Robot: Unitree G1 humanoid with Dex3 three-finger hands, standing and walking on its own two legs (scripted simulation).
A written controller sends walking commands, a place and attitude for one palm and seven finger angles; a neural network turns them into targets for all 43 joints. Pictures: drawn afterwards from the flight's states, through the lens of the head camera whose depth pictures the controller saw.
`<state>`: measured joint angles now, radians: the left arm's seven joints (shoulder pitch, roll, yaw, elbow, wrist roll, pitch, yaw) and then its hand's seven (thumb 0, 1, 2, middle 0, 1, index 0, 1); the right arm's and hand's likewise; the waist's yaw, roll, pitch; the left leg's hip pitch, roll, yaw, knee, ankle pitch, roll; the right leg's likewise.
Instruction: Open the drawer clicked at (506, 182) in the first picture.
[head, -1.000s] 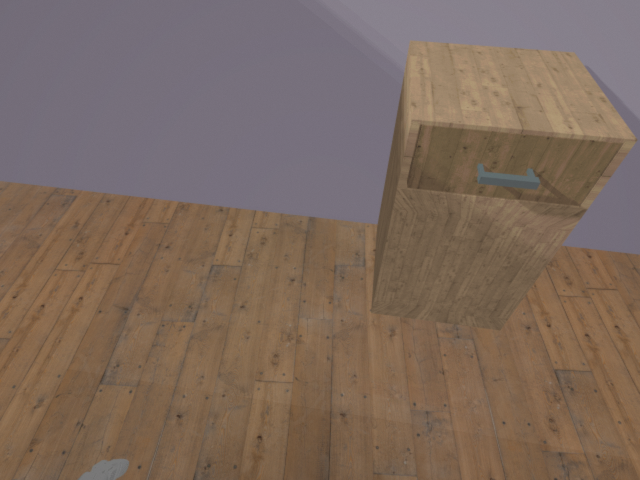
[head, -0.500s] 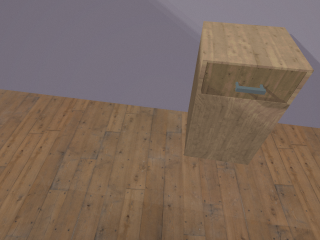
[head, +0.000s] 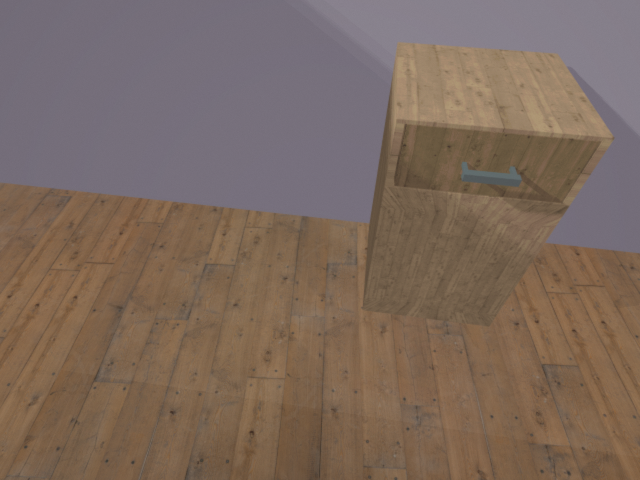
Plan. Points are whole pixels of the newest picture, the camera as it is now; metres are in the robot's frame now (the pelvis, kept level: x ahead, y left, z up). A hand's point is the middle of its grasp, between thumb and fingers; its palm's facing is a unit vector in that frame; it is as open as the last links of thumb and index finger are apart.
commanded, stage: look at it before walking up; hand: left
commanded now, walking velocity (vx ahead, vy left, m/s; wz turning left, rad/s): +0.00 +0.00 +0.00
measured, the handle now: (489, 172) +0.79 -0.35 -0.08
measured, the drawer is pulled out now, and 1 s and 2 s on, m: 0.00 0.00 0.00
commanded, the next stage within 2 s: walk to a spot facing it in 0.44 s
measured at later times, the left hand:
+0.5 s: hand out of the picture +0.07 +0.25 -0.16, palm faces -0.02 -0.94 -0.34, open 7.4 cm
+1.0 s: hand out of the picture +0.05 +0.17 -0.18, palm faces -0.14 -0.96 -0.26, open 7.4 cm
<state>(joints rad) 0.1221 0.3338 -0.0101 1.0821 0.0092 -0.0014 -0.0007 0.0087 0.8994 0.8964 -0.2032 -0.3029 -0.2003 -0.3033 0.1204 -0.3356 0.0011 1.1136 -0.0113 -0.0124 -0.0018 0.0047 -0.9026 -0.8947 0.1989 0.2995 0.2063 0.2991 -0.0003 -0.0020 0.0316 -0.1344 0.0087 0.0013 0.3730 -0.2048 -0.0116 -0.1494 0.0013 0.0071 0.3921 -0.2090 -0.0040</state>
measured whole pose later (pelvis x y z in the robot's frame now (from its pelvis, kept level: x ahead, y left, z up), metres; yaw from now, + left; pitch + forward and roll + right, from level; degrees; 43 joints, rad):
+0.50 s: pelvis +0.00 +0.00 +0.00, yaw +0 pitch -2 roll +0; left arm 0.14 0.34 -0.01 1.09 0.01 0.00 0.00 0.01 0.90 0.90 -0.20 -0.30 -0.20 -0.30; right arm 0.11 -0.34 0.00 1.11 -0.01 -0.01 0.00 0.00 -0.90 -0.89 0.20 0.30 0.21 0.30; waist 0.01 0.00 0.04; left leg -0.12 0.01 0.00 0.35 -0.20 -0.01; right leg -0.13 0.00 0.01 0.37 -0.20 0.00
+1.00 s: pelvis -0.02 -0.02 -0.02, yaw -11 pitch -1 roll +1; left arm 0.25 0.20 0.03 0.94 0.02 0.04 0.00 0.01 0.90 0.90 -0.20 -0.30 -0.20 -0.30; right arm 0.15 -0.24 -0.05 0.98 -0.01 0.06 -0.02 0.01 -0.90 -0.89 0.20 0.30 0.21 0.30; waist 0.03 0.03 0.10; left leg -0.43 0.06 0.03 1.02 -0.45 -0.05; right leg -0.33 0.05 0.00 0.66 -0.31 -0.07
